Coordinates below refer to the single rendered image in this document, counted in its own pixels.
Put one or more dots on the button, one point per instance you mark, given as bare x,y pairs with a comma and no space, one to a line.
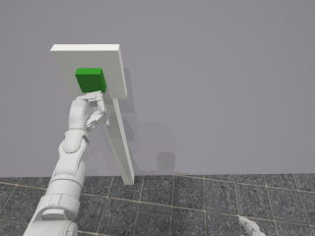
91,79

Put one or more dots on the left robot upper arm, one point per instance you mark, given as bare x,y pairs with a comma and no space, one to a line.
53,228

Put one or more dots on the robot left forearm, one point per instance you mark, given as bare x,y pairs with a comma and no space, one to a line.
61,200

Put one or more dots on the robot right hand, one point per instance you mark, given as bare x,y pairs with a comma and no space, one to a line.
250,226

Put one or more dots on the robot left hand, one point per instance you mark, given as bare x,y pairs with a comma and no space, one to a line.
82,118

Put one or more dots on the panel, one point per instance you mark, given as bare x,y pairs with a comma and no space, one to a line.
69,58

